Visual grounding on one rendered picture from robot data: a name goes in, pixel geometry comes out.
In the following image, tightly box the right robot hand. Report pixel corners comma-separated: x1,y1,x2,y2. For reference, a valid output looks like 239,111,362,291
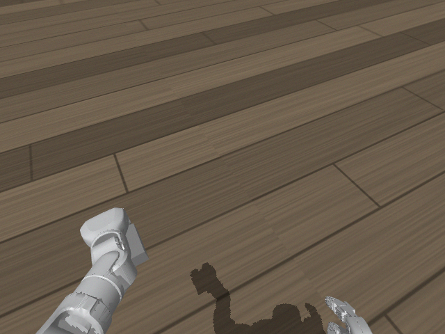
325,296,373,334

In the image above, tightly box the left robot hand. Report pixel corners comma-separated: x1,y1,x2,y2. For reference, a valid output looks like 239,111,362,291
80,207,131,247

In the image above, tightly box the left robot arm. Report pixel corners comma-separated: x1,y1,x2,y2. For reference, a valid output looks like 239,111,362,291
36,230,138,334

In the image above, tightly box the small box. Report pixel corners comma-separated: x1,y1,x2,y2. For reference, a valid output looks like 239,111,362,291
125,223,149,267

